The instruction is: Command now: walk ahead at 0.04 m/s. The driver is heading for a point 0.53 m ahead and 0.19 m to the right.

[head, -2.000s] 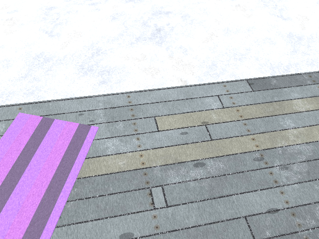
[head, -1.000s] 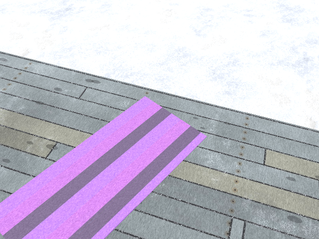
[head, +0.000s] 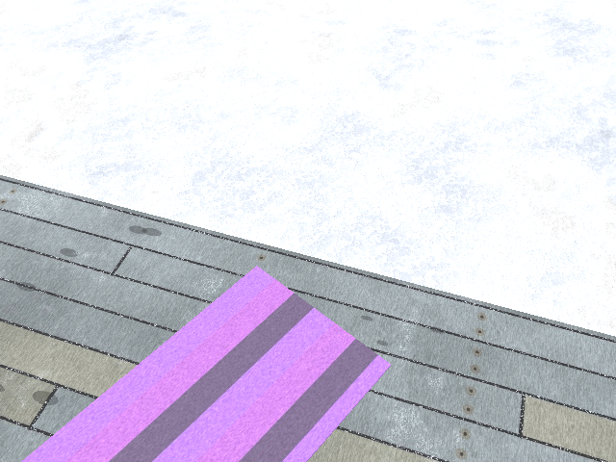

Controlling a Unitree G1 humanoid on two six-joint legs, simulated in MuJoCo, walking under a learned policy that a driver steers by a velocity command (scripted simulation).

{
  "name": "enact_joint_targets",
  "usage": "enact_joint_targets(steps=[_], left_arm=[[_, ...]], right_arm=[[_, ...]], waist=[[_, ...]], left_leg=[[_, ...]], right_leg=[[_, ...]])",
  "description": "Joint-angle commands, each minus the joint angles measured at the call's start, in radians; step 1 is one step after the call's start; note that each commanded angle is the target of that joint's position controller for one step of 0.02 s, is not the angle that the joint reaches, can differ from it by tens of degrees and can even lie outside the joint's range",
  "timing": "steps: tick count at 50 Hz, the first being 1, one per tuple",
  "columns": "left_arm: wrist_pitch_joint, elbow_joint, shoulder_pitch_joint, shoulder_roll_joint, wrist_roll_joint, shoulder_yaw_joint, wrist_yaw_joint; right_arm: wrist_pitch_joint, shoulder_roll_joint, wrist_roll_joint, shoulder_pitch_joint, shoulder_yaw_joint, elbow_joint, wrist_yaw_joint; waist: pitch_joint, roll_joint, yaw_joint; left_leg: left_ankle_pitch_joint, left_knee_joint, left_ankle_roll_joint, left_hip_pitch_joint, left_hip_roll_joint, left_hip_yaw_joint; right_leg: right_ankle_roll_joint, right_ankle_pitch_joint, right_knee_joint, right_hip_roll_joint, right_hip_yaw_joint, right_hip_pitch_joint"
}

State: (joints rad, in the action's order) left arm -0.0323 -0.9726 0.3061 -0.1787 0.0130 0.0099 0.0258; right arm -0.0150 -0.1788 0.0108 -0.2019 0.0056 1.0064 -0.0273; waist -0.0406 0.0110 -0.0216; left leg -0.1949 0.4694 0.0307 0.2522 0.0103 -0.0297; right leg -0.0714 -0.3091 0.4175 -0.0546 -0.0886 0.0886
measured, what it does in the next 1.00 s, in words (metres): stands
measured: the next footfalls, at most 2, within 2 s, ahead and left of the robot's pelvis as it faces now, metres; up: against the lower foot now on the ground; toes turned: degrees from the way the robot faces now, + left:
left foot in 1.76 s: +0.28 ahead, +0.13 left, +0.00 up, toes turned +4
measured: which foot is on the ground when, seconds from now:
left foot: down 0.00-1.00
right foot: down 0.00-1.00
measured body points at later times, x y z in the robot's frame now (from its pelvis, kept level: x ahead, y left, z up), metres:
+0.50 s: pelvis +0.02 +0.01 +0.00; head +0.02 +0.01 +0.45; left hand -0.01 +0.23 -0.15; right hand +0.01 -0.21 -0.16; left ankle +0.04 +0.10 -0.74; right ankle -0.05 -0.07 -0.74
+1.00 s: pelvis +0.01 +0.00 +0.00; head +0.01 -0.01 +0.45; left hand -0.04 +0.20 -0.15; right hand -0.02 -0.21 -0.16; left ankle +0.04 +0.10 -0.74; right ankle -0.05 -0.07 -0.74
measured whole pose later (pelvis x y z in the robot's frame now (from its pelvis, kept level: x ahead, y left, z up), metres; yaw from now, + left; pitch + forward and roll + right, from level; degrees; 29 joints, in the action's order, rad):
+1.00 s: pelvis +0.01 +0.00 +0.00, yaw -1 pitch -1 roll +1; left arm -0.03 -1.16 0.39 -0.10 0.01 0.03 0.05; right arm 0.00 -0.12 0.00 -0.30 0.02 1.21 -0.04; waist -0.02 0.00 0.00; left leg -0.17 0.38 0.02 0.19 0.02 -0.04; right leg -0.07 -0.29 0.36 -0.04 -0.07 0.04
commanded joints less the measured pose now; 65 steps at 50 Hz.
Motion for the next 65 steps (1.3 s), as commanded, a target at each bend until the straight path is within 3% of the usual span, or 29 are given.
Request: enact_joint_targets(steps=[1, 6, 12, 32, 65], left_arm=[[0.014, -0.016, 0.089, -0.107, 0.000, -0.024, 0.006], [0.011, -0.060, 0.089, -0.070, -0.002, -0.012, 0.012], [0.016, -0.100, 0.091, -0.057, -0.002, -0.005, 0.019], [0.012, -0.172, 0.132, -0.017, -0.001, 0.012, 0.025], [0.000, -0.191, 0.211, 0.019, -0.003, 0.016, 0.027]], right_arm=[[-0.004, -0.090, -0.005, -0.033, -0.015, -0.001, -0.003], [-0.003, -0.091, -0.009, -0.055, -0.020, 0.046, -0.012], [0.001, -0.081, -0.007, -0.064, -0.018, 0.090, -0.014], [0.011, -0.032, -0.007, -0.126, -0.002, 0.176, -0.016], [0.013, 0.010, -0.011, -0.184, 0.013, 0.205, -0.020]], waist=[[-0.005, -0.092, 0.012], [0.006, -0.018, 0.017], [-0.008, -0.002, 0.018], [-0.052, -0.003, 0.023], [-0.063, 0.004, 0.023]], left_leg=[[0.313, -0.088, 0.054, -0.100, -0.130, 0.146], [0.314, -0.097, 0.048, -0.150, -0.120, 0.135], [0.289, -0.112, 0.044, -0.142, -0.113, 0.128], [0.169, -0.138, 0.027, -0.111, -0.100, 0.119], [0.137, -0.100, 0.000, -0.070, -0.101, 0.095]], right_leg=[[-0.001, 0.151, -0.101, 0.130, 0.123, 0.059], [0.009, 0.216, -0.113, 0.151, 0.126, 0.045], [0.010, 0.221, -0.117, 0.157, 0.127, 0.033], [0.006, 0.170, -0.138, 0.166, 0.141, 0.066], [0.010, 0.286, -0.149, 0.170, 0.153, 0.060]])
